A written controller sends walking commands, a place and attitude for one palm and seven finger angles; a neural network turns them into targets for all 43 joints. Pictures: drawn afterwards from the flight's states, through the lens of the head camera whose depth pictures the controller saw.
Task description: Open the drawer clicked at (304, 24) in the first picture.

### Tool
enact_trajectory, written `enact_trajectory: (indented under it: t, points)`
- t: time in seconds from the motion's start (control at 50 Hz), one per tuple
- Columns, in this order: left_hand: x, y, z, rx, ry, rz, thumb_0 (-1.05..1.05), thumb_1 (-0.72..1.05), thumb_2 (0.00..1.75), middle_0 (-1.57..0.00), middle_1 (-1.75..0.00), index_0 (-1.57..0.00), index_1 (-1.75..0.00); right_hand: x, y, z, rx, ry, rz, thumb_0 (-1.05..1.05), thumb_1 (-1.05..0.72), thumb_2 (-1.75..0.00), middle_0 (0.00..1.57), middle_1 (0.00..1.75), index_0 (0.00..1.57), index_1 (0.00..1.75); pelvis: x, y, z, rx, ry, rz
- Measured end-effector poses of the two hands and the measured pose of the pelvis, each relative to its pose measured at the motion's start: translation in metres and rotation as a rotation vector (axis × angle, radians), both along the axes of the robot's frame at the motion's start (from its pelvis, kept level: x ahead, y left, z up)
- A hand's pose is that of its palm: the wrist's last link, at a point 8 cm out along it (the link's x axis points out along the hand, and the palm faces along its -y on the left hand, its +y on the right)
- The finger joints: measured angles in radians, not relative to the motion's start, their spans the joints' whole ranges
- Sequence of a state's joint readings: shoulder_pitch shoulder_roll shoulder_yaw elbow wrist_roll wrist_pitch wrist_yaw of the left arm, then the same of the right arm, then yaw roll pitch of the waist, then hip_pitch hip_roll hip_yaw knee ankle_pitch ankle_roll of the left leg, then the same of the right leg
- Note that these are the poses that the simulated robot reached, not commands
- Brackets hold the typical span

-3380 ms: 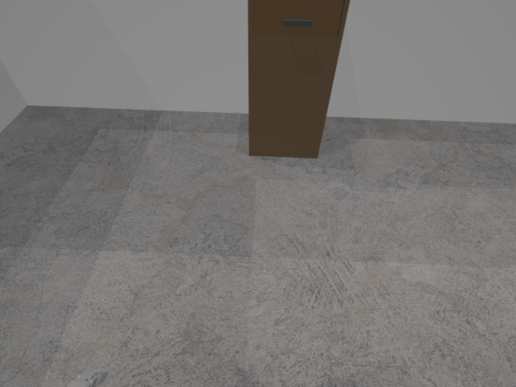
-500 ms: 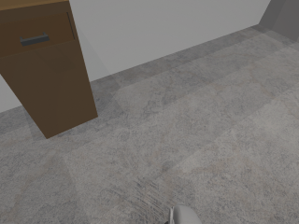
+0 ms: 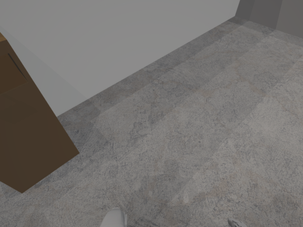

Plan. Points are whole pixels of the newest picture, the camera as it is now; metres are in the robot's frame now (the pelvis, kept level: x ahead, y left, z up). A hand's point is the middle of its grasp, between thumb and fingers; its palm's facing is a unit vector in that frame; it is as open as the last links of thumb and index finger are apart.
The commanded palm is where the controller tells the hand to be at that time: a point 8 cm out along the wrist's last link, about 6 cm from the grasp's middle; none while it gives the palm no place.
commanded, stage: walk to a spot facing it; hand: left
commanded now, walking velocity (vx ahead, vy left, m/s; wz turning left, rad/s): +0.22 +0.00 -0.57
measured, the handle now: out of the picture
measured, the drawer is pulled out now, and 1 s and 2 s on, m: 0.00 0.00 0.00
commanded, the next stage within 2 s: turn to face it in 0.36 s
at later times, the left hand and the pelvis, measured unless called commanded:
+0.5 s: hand (96, 182) +0.28 +0.22 -0.16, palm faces -0.24 -0.94 -0.24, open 7.4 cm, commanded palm none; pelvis +0.13 +0.04 +0.00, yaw -18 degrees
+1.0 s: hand (103, 186) +0.28 +0.20 -0.20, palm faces -0.10 -0.98 -0.16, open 7.4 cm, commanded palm none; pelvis +0.16 +0.04 -0.02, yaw -6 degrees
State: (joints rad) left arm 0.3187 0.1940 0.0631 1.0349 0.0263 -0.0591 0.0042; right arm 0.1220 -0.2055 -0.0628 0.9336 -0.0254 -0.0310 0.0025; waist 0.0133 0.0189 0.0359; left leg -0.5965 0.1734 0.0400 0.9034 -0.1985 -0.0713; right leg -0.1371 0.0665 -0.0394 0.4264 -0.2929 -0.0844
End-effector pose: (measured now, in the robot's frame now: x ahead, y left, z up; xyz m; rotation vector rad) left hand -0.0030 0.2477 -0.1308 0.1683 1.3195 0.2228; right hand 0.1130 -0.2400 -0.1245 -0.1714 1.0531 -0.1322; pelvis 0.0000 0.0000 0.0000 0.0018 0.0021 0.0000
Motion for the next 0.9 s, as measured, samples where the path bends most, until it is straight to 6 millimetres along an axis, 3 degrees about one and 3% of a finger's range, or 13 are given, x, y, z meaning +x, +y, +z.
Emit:
enact_trajectory:
  t: [0.14, 0.2, 0.26, 0.32, 0.4, 0.48, 0.58, 0.66, 0.76, 0.82, 0.9]
  points:
    - [0.023, 0.023, -0.023, -0.057, 0.104, 0.03, 0.01, 0.91, 0.9, -0.2, -0.3, -0.2, -0.3, 0.092, 0.041, 0.003, -0.026, -0.072, 0.046, 0.01, -0.92, -0.89, 0.19, 0.3, 0.2, 0.3, 0.062, 0.035, -0.013, -0.017, 0.002, -0.067]
    - [0.048, 0.036, -0.034, -0.073, 0.149, -0.01, 0.01, 0.91, 0.9, -0.2, -0.3, -0.2, -0.3, 0.103, 0.054, 0.005, -0.032, -0.099, 0.014, 0.0, -0.92, -0.89, 0.2, 0.3, 0.2, 0.3, 0.08, 0.046, -0.018, -0.006, -0.016, -0.128]
    - [0.09, 0.046, -0.032, -0.073, 0.14, -0.081, 0.01, 0.91, 0.9, -0.2, -0.3, -0.2, -0.3, 0.09, 0.06, 0.008, -0.027, -0.075, -0.059, 0.0, -0.91, -0.89, 0.2, 0.3, 0.2, 0.3, 0.094, 0.051, -0.012, -0.013, -0.03, -0.175]
    - [0.142, 0.051, -0.026, -0.065, 0.076, -0.136, 0.01, 0.91, 0.9, -0.19, -0.3, -0.2, -0.3, 0.063, 0.062, 0.005, -0.02, 0.006, -0.134, 0.0, -0.91, -0.89, 0.2, 0.3, 0.2, 0.3, 0.105, 0.053, -0.006, -0.022, -0.031, -0.202]
    - [0.211, 0.046, -0.014, -0.048, -0.02, -0.217, 0.01, 0.91, 0.9, -0.19, -0.3, -0.2, -0.3, 0.028, 0.044, 0.003, -0.043, 0.088, -0.261, -0.02, -0.94, -0.89, 0.2, 0.3, 0.2, 0.3, 0.117, 0.053, -0.002, -0.021, -0.022, -0.25]
    - [0.273, 0.027, -0.003, -0.024, -0.093, -0.321, 0.01, 0.91, 0.9, -0.19, -0.3, -0.19, -0.3, -0.006, 0.028, -0.005, -0.038, 0.166, -0.358, -0.01, -0.94, -0.89, 0.2, 0.3, 0.2, 0.3, 0.128, 0.046, -0.003, -0.01, -0.014, -0.301]
    - [0.332, -0.016, 0.002, 0.016, -0.196, -0.45, 0.01, 0.91, 0.9, -0.19, -0.3, -0.19, -0.3, -0.046, 0.013, -0.03, 0.01, 0.263, -0.446, 0.0, -0.92, -0.89, 0.2, 0.3, 0.2, 0.3, 0.142, 0.021, -0.016, 0.016, -0.004, -0.324]
    - [0.348, -0.049, 0.007, -0.004, -0.243, -0.486, 0.01, 0.91, 0.9, -0.19, -0.3, -0.2, -0.3, -0.06, 0.016, -0.04, 0.055, 0.355, -0.461, 0.0, -0.92, -0.89, 0.19, 0.3, 0.2, 0.3, 0.15, 0.012, -0.016, -0.007, -0.006, -0.297]
    - [0.345, -0.068, 0.005, -0.06, -0.251, -0.429, 0.01, 0.91, 0.9, -0.2, -0.3, -0.2, -0.3, -0.045, 0.03, -0.033, 0.093, 0.382, -0.414, 0.01, -0.92, -0.89, 0.19, 0.3, 0.2, 0.3, 0.157, 0.007, -0.009, -0.004, -0.017, -0.239]
    - [0.335, -0.064, -0.004, -0.093, -0.24, -0.376, 0.01, 0.91, 0.9, -0.2, -0.3, -0.2, -0.3, -0.026, 0.035, -0.028, 0.09, 0.365, -0.368, 0.01, -0.92, -0.89, 0.19, 0.3, 0.2, 0.3, 0.158, 0.01, -0.009, -0.009, -0.018, -0.199]
    - [0.314, -0.04, -0.025, -0.12, -0.201, -0.283, 0.01, 0.9, 0.9, -0.2, -0.3, -0.2, -0.3, 0.007, 0.038, -0.026, 0.047, 0.319, -0.294, 0.01, -0.91, -0.89, 0.2, 0.3, 0.2, 0.3, 0.16, 0.023, -0.017, -0.03, -0.015, -0.142]
